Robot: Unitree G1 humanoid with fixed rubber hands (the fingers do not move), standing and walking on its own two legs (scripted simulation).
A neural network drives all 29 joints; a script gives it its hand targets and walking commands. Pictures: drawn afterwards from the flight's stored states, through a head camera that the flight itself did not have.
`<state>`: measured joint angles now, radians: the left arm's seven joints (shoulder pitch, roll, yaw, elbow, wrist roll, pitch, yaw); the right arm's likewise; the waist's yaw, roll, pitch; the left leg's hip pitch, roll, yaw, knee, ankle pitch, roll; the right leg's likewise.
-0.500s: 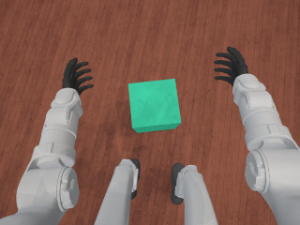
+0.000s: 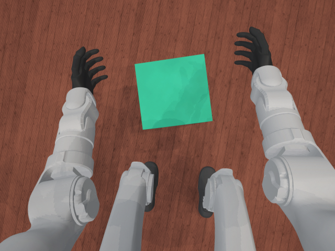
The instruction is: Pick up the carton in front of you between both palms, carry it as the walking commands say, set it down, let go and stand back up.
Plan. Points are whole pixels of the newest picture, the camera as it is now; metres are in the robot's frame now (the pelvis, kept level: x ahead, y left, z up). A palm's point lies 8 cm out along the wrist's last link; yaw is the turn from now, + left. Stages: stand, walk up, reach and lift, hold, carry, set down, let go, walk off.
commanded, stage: reach and lift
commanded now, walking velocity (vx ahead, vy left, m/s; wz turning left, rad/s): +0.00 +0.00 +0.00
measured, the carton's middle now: (174, 97) +0.47 +0.03 -0.44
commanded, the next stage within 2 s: none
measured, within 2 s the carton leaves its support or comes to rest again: leaves its support in 1.38 s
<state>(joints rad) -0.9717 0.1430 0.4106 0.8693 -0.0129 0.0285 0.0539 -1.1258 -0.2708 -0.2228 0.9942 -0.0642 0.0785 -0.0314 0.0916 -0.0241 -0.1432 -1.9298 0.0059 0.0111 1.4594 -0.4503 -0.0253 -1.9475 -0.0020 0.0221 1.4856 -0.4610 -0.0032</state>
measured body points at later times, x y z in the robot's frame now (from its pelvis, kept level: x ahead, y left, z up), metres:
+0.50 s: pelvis -0.06 +0.00 -0.17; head +0.31 +0.00 +0.08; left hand +0.46 +0.22 -0.35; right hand +0.51 -0.15 -0.35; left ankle +0.07 +0.13 -0.53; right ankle +0.07 -0.12 -0.53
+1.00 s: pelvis -0.05 +0.00 -0.19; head +0.31 +0.00 +0.07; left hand +0.46 +0.20 -0.37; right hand +0.51 -0.13 -0.37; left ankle +0.07 +0.13 -0.53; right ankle +0.06 -0.12 -0.53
